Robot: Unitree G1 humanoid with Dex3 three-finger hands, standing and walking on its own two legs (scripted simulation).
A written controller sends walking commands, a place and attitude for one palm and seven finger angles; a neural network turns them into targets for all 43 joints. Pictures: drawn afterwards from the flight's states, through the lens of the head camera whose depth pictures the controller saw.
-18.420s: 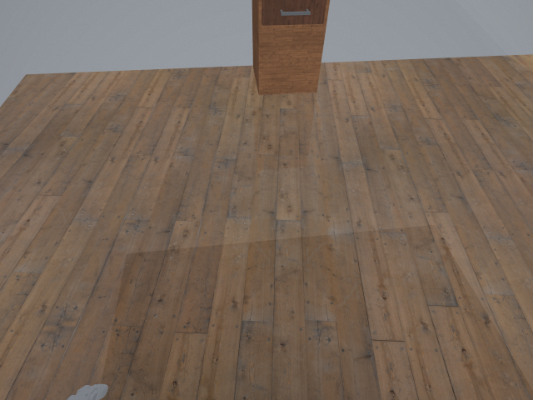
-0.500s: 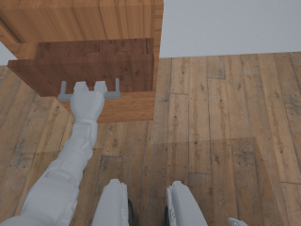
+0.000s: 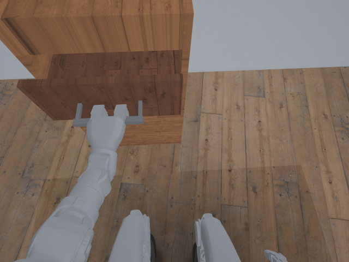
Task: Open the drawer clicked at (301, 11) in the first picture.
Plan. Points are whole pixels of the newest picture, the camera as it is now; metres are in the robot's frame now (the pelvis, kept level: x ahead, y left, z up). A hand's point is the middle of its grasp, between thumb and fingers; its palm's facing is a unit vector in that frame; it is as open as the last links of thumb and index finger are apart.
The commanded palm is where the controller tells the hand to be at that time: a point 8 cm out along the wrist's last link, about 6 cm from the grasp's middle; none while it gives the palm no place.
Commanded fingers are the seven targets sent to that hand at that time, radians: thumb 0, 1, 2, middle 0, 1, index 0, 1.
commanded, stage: pull the drawer open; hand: left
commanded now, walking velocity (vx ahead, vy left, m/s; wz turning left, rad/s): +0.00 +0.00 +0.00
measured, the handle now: (109, 114) +0.48 +0.17 -0.05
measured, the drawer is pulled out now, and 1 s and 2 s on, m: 0.09 0.14 0.17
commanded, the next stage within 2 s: none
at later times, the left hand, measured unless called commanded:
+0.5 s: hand (113, 146) +0.40 +0.16 -0.08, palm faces -0.03 -0.06 -1.00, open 5.3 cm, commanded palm +0.36 +0.15 -0.03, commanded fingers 0.00 0.90 0.90 -0.40 -1.35 -0.40 -1.35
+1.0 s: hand (112, 154) +0.38 +0.16 -0.08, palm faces -0.04 -0.05 -1.00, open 5.4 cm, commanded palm +0.34 +0.15 -0.03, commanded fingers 0.00 0.90 0.90 -0.40 -1.35 -0.40 -1.35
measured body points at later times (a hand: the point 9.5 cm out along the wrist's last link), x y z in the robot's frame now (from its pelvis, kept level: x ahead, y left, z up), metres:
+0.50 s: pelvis +0.00 +0.00 +0.00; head +0.14 -0.01 +0.43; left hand +0.39 +0.16 -0.02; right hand +0.09 -0.26 -0.15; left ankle +0.04 +0.11 -0.58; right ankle +0.01 -0.11 -0.58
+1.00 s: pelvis +0.00 +0.00 +0.01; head +0.13 -0.01 +0.44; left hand +0.37 +0.16 -0.02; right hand +0.11 -0.25 -0.14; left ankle +0.04 +0.11 -0.58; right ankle +0.01 -0.11 -0.58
